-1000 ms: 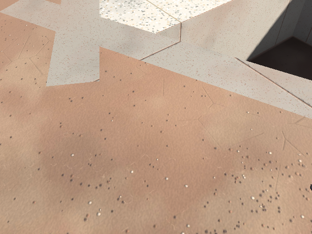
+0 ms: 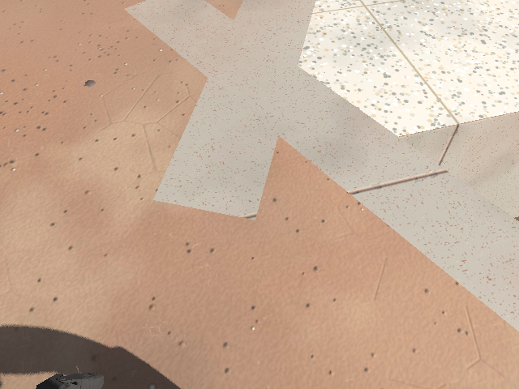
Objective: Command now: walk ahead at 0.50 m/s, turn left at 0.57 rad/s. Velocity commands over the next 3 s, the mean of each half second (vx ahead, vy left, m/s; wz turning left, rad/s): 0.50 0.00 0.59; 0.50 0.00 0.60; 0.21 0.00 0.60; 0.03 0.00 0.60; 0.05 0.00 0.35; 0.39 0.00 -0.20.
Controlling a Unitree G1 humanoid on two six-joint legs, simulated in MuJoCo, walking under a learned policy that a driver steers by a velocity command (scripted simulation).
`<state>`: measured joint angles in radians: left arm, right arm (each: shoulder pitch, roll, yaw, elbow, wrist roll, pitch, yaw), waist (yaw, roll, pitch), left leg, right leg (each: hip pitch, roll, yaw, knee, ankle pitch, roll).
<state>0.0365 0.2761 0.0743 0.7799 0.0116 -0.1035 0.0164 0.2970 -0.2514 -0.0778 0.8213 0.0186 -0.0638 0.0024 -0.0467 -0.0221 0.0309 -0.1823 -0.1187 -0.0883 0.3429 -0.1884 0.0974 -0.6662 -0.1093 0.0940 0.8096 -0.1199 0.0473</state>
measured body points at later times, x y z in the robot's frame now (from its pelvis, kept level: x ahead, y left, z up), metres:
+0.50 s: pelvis +0.27 -0.04 +0.00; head +0.30 -0.03 +0.45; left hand +0.22 +0.25 -0.12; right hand +0.52 -0.24 -0.09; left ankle +0.33 +0.15 -0.67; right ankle +0.26 -0.15 -0.75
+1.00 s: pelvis +0.50 +0.12 +0.00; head +0.53 +0.15 +0.45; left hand +0.52 +0.45 -0.09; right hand +0.73 -0.07 -0.10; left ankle +0.45 +0.18 -0.75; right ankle +0.72 +0.04 -0.68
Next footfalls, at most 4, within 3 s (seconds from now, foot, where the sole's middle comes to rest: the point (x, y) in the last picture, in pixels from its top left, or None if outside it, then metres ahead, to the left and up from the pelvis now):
0.20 right None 0.30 -0.14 -0.78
0.72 left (174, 381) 0.49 0.20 -0.78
1.18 right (187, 264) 0.82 0.18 -0.78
1.62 left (132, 343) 0.59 0.31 -0.78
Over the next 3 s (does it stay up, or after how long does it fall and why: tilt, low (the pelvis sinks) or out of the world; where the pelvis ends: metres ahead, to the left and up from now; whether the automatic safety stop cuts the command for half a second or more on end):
stays up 0.74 0.37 -0.01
